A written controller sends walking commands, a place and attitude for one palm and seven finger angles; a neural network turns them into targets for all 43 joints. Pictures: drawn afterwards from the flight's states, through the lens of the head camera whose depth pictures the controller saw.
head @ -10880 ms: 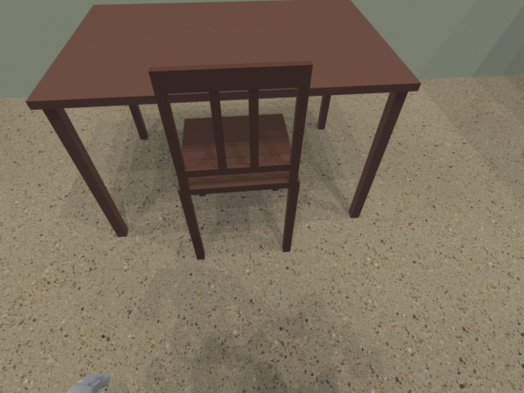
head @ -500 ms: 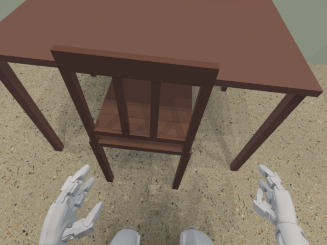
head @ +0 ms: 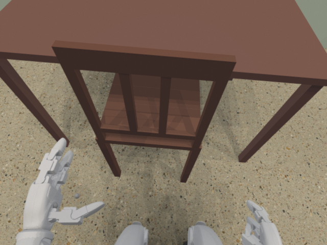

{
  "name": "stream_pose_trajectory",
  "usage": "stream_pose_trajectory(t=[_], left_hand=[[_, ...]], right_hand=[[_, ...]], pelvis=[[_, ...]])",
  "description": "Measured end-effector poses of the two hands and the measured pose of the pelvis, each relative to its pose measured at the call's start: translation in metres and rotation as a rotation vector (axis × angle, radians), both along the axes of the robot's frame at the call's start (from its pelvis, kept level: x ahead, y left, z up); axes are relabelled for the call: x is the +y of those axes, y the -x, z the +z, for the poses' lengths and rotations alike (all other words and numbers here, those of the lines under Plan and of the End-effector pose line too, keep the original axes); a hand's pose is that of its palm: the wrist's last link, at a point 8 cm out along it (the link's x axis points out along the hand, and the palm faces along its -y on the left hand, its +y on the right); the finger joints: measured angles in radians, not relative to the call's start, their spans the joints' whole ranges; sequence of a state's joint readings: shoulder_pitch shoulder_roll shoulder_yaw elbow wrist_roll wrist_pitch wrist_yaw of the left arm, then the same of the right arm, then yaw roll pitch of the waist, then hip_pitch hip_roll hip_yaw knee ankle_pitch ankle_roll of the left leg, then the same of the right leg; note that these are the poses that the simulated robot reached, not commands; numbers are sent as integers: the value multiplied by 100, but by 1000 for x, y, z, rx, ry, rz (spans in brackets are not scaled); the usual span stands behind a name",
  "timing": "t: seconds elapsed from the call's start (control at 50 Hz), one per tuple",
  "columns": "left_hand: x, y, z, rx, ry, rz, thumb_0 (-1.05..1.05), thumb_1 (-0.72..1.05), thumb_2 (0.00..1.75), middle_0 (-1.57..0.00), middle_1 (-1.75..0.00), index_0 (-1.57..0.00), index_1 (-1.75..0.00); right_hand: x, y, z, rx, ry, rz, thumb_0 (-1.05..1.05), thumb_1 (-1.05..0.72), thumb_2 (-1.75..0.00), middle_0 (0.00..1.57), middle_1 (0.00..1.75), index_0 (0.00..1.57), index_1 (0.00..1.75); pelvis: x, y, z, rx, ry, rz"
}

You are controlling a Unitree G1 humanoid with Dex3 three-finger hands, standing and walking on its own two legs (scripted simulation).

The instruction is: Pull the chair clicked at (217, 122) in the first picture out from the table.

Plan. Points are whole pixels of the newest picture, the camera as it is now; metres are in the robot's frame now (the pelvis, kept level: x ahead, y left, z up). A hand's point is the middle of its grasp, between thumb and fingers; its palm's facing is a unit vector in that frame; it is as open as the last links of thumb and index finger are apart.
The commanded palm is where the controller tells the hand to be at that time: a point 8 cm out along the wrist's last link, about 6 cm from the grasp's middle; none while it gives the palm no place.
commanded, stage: raise the hand toward the chair's back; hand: left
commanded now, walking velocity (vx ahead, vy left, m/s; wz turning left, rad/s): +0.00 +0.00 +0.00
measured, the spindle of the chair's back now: (130, 105) +0.49 +0.13 -0.01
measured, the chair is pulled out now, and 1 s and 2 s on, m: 0.00 0.00 0.00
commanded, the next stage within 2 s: aim the fingers beside a spindle in 1.14 s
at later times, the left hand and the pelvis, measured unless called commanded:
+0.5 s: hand (81, 184) +0.24 +0.19 +0.04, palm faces -0.04 -1.00 -0.07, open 16.8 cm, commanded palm +0.22 +0.26 +0.05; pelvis +0.01 +0.00 +0.01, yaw +1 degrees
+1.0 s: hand (79, 172) +0.26 +0.20 +0.05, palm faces +0.02 -1.00 -0.07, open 16.9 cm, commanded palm +0.23 +0.25 +0.05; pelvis +0.01 -0.01 +0.01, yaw +0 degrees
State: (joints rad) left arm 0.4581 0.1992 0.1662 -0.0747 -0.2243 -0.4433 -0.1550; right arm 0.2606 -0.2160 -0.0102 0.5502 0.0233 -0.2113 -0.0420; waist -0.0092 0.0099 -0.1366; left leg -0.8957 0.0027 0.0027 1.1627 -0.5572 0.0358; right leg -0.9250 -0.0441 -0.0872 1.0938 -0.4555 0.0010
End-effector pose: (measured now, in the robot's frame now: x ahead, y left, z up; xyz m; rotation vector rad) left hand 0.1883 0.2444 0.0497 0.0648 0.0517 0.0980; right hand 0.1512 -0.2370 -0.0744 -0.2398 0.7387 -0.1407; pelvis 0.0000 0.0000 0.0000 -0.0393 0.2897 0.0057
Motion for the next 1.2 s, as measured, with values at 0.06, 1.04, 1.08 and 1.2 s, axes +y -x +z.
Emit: stream_pose_trajectory(t=[0.06, 1.04, 1.08, 1.2], left_hand=[[-2, -4, -7, -16, -7, -58, 0, -9, 47, -10, -14, -10, -14], [6, -48, 4, 17, 0, -87, -1, -50, 30, -6, -8, -6, -8], [3, -47, 1, 41, 6, -107, -1, -50, 30, -6, -8, -6, -8], [1, -44, 11, 2, 1, -109, -1, -50, 30, -6, -8, -6, -8]], right_hand=[[-7, -9, 1, -16, 36, 27, 2, -91, -90, 20, 30, 20, 30], [-20, -21, 17, -25, 9, 17, 2, -91, -90, 20, 30, 20, 30], [-18, -23, 17, -30, 4, 18, 2, -91, -90, 20, 30, 20, 30], [-13, -26, 19, -46, -4, 23, 2, -91, -90, 20, 30, 20, 30]], pelvis=[[2, 1, -5, 5, 8, 8], [-12, -12, 14, -17, -6, 6], [-12, -12, 14, -18, -5, 5], [-11, -12, 16, -22, -5, 5]])
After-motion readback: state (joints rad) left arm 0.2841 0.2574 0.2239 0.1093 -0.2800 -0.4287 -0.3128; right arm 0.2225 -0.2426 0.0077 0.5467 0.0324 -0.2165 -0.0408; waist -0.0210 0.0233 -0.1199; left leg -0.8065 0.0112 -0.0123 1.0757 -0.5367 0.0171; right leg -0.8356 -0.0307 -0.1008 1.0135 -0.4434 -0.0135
